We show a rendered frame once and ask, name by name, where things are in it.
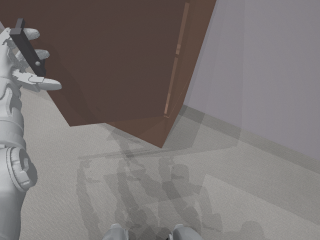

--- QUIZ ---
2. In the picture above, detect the robot thigh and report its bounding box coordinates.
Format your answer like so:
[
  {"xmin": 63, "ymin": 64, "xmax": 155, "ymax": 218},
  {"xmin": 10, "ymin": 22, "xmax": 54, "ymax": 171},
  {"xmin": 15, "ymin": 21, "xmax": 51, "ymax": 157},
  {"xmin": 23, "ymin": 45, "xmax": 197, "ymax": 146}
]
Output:
[
  {"xmin": 168, "ymin": 227, "xmax": 204, "ymax": 240},
  {"xmin": 102, "ymin": 227, "xmax": 129, "ymax": 240}
]

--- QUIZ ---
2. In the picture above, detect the left robot forearm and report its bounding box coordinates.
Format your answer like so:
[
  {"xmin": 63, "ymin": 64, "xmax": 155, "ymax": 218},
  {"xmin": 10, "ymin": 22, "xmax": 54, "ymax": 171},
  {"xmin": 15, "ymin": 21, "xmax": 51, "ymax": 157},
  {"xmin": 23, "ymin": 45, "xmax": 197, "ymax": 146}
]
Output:
[{"xmin": 0, "ymin": 77, "xmax": 27, "ymax": 152}]

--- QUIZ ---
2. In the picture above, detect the cupboard door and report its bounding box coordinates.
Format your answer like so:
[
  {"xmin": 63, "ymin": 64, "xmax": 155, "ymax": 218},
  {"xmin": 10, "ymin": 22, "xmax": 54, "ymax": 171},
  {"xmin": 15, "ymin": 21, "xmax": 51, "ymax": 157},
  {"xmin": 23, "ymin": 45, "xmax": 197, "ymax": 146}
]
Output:
[{"xmin": 0, "ymin": 0, "xmax": 186, "ymax": 127}]

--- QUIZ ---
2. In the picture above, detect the left robot upper arm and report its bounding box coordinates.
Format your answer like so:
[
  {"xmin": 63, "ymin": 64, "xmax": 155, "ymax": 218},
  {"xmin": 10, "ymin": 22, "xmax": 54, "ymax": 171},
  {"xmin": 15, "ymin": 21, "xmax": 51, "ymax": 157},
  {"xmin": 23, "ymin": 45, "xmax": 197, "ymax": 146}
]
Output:
[{"xmin": 0, "ymin": 146, "xmax": 38, "ymax": 240}]

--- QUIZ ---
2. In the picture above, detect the handle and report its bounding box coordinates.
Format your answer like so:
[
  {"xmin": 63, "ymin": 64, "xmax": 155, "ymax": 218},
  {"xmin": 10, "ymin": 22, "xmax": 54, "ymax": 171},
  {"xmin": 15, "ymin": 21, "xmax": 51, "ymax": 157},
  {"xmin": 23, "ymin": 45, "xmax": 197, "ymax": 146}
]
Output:
[{"xmin": 9, "ymin": 18, "xmax": 47, "ymax": 77}]

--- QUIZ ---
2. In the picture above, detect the right robot thigh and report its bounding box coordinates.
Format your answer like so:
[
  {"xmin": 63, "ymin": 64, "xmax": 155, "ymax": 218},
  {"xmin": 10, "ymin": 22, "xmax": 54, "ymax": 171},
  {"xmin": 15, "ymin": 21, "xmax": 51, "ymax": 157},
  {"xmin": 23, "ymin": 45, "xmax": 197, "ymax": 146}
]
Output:
[{"xmin": 168, "ymin": 227, "xmax": 204, "ymax": 240}]

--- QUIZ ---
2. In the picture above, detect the left robot thigh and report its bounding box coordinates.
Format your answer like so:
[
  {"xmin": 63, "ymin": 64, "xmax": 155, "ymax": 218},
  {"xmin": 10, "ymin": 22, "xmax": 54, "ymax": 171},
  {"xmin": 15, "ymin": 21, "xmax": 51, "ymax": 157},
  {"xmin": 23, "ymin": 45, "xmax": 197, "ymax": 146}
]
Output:
[{"xmin": 102, "ymin": 227, "xmax": 129, "ymax": 240}]

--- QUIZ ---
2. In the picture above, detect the robot left hand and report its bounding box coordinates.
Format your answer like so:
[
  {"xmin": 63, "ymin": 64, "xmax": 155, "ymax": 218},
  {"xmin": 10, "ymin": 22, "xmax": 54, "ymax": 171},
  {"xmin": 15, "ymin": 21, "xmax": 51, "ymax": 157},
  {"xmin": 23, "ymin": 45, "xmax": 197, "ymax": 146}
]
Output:
[{"xmin": 0, "ymin": 27, "xmax": 62, "ymax": 93}]

